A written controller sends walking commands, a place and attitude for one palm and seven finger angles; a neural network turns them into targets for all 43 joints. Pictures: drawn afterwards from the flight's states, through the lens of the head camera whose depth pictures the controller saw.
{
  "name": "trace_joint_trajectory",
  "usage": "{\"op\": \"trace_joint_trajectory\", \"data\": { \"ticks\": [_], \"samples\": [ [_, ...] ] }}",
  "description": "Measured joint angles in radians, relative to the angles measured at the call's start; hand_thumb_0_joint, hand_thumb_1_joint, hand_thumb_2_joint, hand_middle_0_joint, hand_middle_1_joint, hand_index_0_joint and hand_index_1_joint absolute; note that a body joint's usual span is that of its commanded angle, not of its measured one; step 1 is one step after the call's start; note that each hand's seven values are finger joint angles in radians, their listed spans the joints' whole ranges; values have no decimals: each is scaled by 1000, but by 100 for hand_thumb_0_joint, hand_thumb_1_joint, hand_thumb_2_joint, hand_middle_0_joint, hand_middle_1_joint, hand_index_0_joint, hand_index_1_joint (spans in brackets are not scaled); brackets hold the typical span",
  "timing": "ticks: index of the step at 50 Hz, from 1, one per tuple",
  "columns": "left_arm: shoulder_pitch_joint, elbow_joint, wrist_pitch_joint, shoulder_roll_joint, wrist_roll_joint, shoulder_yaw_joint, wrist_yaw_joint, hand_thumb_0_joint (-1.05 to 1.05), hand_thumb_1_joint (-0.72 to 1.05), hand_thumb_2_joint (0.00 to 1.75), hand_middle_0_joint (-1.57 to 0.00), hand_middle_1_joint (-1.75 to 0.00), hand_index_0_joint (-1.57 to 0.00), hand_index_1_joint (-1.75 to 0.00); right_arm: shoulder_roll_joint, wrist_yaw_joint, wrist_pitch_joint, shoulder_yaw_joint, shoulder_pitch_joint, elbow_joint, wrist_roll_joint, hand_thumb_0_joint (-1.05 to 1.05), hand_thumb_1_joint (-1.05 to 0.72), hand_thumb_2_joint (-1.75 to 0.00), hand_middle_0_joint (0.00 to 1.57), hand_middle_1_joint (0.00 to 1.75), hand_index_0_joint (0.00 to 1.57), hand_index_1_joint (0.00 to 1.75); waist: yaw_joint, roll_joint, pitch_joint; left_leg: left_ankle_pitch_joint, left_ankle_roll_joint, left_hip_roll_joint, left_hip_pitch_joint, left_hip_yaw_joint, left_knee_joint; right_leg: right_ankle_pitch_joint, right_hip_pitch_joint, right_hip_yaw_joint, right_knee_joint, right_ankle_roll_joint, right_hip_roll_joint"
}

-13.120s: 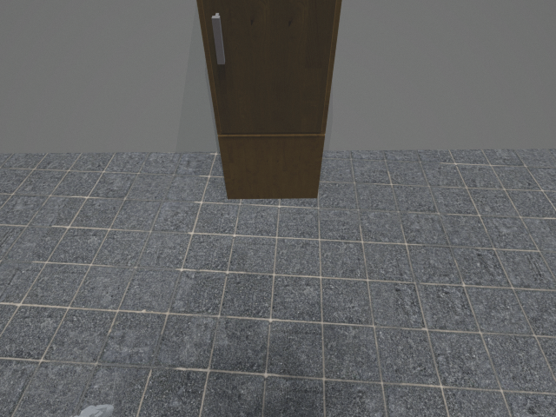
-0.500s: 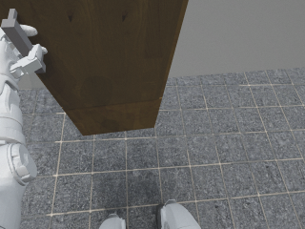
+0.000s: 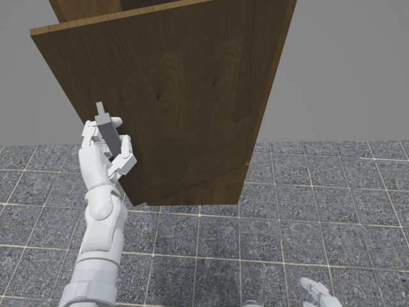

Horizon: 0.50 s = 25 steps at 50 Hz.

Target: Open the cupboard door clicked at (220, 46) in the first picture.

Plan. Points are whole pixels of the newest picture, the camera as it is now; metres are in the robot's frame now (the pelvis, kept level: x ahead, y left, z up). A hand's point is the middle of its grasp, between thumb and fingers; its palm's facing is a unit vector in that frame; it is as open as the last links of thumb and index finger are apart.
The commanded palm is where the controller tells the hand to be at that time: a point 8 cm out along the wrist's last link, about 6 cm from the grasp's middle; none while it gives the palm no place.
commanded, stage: pull the door open along its arc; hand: left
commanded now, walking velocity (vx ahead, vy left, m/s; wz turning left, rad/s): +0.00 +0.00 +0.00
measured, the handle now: (112, 136) +0.43 +0.20 +0.07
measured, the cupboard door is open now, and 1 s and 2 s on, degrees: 22 44 46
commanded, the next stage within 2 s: open thumb and fingers to let go in 0.28 s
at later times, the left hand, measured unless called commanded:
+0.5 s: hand (176, 205) +0.28 +0.06 +0.08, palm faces +0.45 -0.89 -0.03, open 6.3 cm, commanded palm +0.24 +0.10 +0.07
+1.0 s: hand (177, 205) +0.28 +0.06 +0.08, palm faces +0.45 -0.89 -0.02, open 13.8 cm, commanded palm +0.24 +0.10 +0.07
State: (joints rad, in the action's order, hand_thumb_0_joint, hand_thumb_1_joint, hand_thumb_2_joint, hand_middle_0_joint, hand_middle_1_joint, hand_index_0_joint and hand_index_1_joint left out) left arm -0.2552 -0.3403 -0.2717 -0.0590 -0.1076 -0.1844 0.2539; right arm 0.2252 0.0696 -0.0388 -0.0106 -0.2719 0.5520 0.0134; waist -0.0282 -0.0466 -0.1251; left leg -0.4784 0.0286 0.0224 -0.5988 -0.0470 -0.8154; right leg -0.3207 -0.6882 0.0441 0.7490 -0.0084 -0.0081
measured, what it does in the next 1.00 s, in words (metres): shifts its weight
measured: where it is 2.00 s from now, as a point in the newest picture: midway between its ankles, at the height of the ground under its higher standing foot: outside the picture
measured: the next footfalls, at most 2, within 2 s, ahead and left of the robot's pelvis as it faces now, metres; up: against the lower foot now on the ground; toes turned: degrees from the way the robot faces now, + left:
none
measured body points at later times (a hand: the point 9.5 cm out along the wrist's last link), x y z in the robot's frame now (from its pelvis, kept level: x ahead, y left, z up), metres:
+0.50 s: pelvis -0.01 -0.04 +0.00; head +0.02 -0.05 +0.45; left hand +0.25 +0.11 +0.08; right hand +0.20 -0.23 -0.10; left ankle -0.05 +0.09 -0.70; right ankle +0.02 -0.13 -0.70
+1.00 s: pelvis -0.04 -0.05 +0.00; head -0.02 -0.08 +0.45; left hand +0.25 +0.10 +0.08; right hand +0.13 -0.27 -0.11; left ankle -0.05 +0.09 -0.70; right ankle +0.02 -0.13 -0.70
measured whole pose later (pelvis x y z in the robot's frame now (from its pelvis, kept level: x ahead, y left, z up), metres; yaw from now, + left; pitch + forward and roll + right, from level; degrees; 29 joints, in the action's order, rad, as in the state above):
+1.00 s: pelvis -0.04 -0.05 +0.00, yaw +3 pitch +6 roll +1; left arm -0.07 -0.24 -0.21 0.08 0.04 0.09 0.54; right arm 0.21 -0.04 0.00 0.00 -0.19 0.63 0.06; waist 0.00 -0.05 -0.07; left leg -0.41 -0.03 0.02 -0.50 0.01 -0.79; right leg -0.31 -0.60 0.10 0.80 0.06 -0.02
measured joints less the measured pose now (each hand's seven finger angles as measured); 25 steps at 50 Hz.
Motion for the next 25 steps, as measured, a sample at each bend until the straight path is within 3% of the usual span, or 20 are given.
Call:
{"op": "trace_joint_trajectory", "data": {
  "ticks": [3, 5, 15, 18, 21, 25],
  "samples": [
    [57, 60, 24, 68, 73, 78, 121, 0, 67, 78, -32, -135, -34, -129, -18, -9, -7, 8, 42, 3, 13, 1, -91, -90, 20, 29, 20, 30, 19, 7, 9, 5, -3, -7, 34, 8, 10, -6, 32, 8, 3, 3, -8],
    [94, 90, 47, 95, 110, 126, 167, -1, 67, 78, -32, -135, -34, -130, -30, -21, -14, 14, 64, 1, 21, 1, -91, -90, 20, 29, 20, 30, 30, 10, 13, 10, -6, -11, 56, 15, 19, -9, 55, 14, 2, 7, -11],
    [348, 297, 127, 171, 173, 337, 237, 0, 66, 73, -30, -133, -34, -133, -57, -51, -20, 30, 109, -29, 40, 1, -91, -90, 21, 30, 21, 30, 45, 12, 31, 20, -25, -10, 152, 37, 50, -21, 147, 36, -7, 25, -12],
    [412, 352, 138, 146, 197, 416, 264, 0, 66, 73, -31, -133, -34, -133, -59, -49, -22, 31, 114, -33, 46, 1, -90, -90, 21, 30, 21, 30, 40, 12, 34, 16, -32, -8, 157, 43, 42, -31, 152, 42, 8, 32, -11],
    [404, 350, 141, 137, 210, 443, 300, 0, 65, 74, -33, -133, -35, -134, -55, -59, -25, 31, 125, -18, 50, 1, -90, -90, 21, 30, 21, 30, 40, 11, 40, 11, -39, -7, 146, 55, 21, -41, 145, 54, 30, 40, -12],
    [329, 291, 149, 156, 212, 410, 332, 0, 63, 76, -37, -133, -36, -134, -47, -76, -33, 28, 139, 16, 55, 1, -90, -90, 21, 30, 21, 30, 51, 9, 44, 14, -47, -9, 126, 66, 2, -46, 125, 64, 55, 49, -16]
  ]
}}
